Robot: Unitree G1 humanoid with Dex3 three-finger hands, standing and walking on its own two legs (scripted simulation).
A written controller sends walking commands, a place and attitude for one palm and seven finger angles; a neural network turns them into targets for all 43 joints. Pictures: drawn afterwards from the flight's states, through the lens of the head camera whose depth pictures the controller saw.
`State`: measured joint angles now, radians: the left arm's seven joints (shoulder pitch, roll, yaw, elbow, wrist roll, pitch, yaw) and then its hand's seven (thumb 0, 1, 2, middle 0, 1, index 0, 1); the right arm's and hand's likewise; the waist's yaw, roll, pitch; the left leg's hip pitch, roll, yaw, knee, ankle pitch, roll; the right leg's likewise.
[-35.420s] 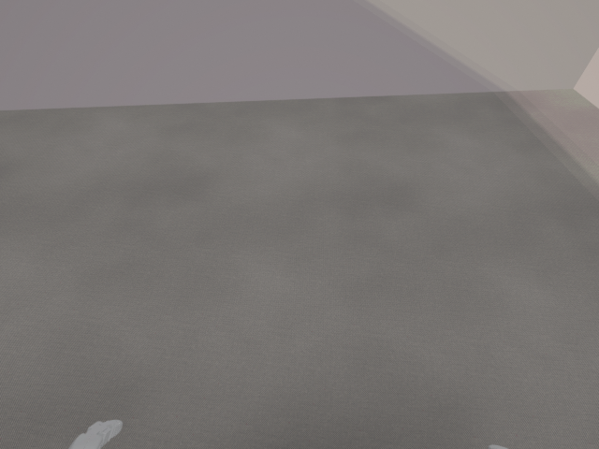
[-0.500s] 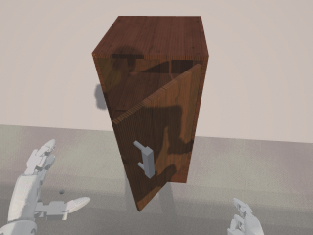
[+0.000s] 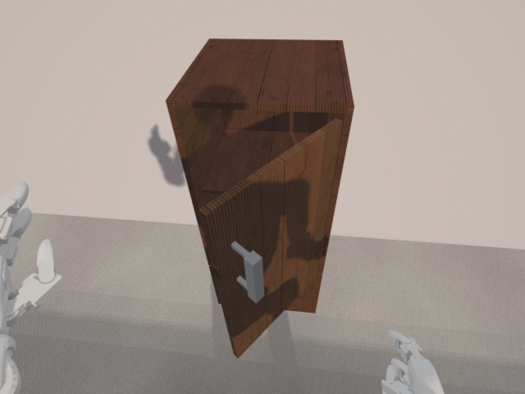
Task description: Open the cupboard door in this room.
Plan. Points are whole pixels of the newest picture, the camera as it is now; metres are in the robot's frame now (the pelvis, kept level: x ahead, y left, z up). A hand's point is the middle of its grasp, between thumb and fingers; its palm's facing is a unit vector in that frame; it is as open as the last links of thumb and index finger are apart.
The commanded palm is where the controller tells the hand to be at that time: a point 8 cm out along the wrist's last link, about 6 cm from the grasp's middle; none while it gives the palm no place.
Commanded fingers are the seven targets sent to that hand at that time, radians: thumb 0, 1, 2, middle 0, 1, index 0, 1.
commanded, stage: draw the hand back to the body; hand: left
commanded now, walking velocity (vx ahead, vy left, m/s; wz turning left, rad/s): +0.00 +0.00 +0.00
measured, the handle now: (246, 271) +0.34 +0.09 -0.04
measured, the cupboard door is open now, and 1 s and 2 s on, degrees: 52 52 52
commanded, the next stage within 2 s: step back with the hand held close in 0.26 s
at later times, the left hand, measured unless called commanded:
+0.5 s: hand (75, 281) +0.18 +0.25 +0.16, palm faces +0.45 -0.78 -0.44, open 7.4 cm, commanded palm +0.13 +0.28 +0.17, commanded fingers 0.00 0.90 0.90 -0.20 -0.30 -0.20 -0.30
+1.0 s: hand (29, 334) +0.12 +0.27 +0.15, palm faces +0.40 -0.76 -0.50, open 7.4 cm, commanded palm +0.07 +0.30 +0.17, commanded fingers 0.00 0.90 0.90 -0.20 -0.30 -0.20 -0.30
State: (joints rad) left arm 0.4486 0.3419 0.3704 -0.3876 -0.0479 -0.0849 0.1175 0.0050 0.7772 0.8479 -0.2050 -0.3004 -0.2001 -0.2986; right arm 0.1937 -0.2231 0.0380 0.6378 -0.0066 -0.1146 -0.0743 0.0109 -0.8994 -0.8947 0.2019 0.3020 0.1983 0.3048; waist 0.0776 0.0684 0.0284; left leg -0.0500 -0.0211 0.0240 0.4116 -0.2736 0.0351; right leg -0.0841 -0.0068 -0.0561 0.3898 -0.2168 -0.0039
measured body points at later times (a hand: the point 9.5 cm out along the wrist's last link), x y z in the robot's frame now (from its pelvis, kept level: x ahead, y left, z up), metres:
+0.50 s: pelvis -0.01 -0.02 +0.00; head -0.02 -0.04 +0.45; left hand +0.15 +0.28 +0.18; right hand +0.18 -0.24 -0.09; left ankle -0.02 +0.09 -0.74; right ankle +0.00 -0.12 -0.74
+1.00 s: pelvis -0.07 +0.01 -0.01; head -0.06 +0.01 +0.44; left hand +0.10 +0.31 +0.18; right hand +0.11 -0.23 -0.08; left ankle -0.02 +0.09 -0.74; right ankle +0.00 -0.12 -0.74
